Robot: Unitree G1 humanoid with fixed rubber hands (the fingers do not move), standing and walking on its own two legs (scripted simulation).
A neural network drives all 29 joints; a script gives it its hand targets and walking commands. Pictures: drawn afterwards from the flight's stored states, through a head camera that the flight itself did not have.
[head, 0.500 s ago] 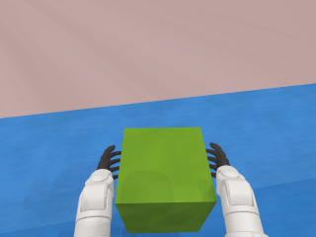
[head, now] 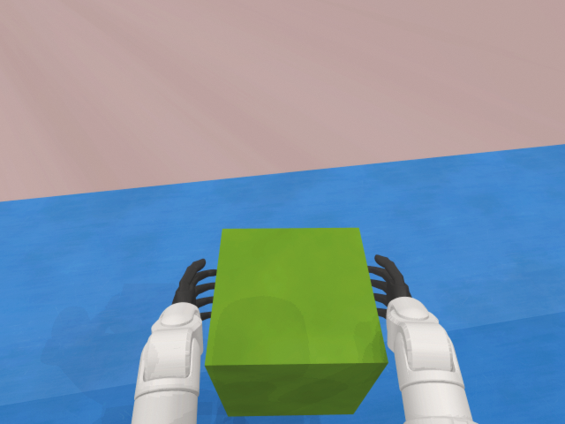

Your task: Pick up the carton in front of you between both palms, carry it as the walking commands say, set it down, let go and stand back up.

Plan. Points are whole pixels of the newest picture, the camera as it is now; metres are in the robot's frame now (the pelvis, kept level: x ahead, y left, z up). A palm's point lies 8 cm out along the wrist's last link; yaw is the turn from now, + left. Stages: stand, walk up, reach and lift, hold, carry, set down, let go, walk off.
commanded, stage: hold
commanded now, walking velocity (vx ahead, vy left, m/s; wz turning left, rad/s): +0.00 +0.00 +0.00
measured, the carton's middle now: (290, 325) +0.30 +0.00 -0.04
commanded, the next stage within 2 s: set down in 0.22 s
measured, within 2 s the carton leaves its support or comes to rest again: neither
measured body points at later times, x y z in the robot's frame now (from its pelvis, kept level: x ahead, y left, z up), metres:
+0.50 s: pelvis -0.05 +0.00 -0.02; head -0.07 +0.01 +0.43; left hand +0.30 +0.14 +0.03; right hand +0.29 -0.16 +0.03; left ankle +0.03 +0.10 -0.74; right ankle +0.00 -0.11 -0.74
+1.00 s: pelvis -0.06 +0.01 -0.11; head +0.18 +0.01 +0.27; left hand +0.39 +0.14 -0.20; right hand +0.36 -0.17 -0.20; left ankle +0.03 +0.10 -0.74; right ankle +0.00 -0.11 -0.74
